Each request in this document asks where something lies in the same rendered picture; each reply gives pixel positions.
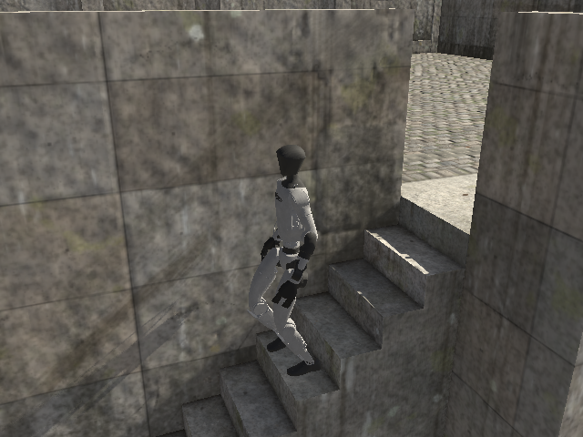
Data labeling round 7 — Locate stairs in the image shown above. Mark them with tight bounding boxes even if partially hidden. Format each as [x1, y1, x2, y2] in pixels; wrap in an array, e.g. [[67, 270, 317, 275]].
[[156, 196, 470, 437]]

